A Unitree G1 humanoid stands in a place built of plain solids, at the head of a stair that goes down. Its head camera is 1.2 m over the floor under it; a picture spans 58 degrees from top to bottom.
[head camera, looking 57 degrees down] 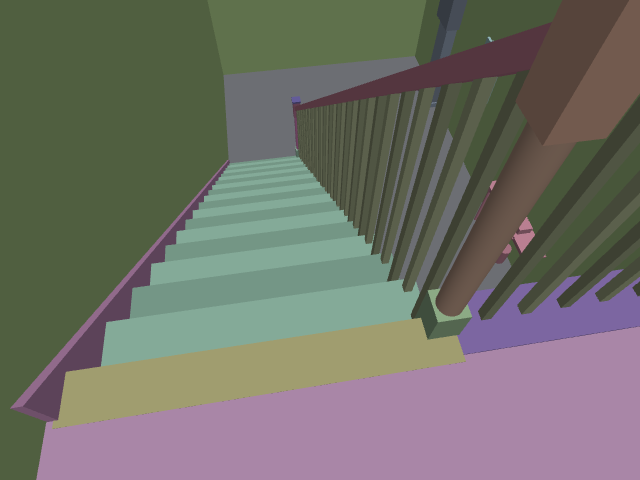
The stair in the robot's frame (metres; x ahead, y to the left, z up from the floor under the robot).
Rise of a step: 0.20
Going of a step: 0.23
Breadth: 1.10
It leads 9 degrees to the left of straight ahead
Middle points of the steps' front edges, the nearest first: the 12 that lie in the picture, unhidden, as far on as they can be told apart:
0.42 0.20 0.00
0.66 0.19 -0.21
0.89 0.23 -0.41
1.13 0.27 -0.61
1.36 0.31 -0.81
1.59 0.34 -1.01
1.82 0.38 -1.21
2.05 0.42 -1.41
2.28 0.45 -1.62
2.51 0.49 -1.82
2.74 0.53 -2.02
2.98 0.56 -2.22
